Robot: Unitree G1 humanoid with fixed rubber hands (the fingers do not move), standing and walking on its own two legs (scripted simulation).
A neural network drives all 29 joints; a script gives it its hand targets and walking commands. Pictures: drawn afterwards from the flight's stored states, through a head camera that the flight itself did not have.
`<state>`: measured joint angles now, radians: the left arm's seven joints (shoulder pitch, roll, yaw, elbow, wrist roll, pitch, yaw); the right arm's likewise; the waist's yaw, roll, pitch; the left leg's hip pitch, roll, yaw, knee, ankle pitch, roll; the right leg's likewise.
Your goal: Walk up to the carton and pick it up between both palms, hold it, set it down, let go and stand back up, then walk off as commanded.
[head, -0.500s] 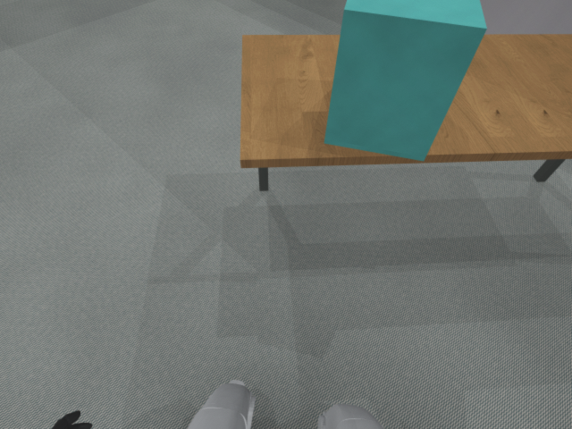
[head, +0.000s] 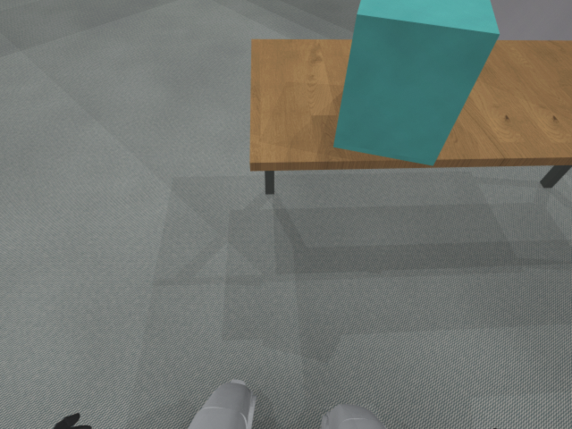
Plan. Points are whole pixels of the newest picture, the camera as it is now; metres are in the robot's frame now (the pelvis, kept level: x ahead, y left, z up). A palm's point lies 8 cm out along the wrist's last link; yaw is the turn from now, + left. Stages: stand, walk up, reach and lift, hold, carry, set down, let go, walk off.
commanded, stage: walk up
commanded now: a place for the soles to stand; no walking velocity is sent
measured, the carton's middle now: (403, 67) +0.77 -0.23 +0.09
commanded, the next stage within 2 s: none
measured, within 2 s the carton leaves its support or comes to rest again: neither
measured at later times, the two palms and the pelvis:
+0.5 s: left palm out of the picture +0.09 +0.33 -0.11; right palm out of the picture +0.09 -0.31 -0.09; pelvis +0.02 +0.01 +0.00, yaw +1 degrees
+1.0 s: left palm out of the picture +0.08 +0.34 -0.10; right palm out of the picture +0.08 -0.30 -0.09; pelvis +0.01 +0.01 +0.00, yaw +1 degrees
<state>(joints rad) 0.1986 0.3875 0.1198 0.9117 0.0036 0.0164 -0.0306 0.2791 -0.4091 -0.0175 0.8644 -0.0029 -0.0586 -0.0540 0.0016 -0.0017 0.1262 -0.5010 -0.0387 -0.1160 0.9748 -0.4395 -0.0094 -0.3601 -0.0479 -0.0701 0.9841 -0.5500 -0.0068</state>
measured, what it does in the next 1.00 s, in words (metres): stands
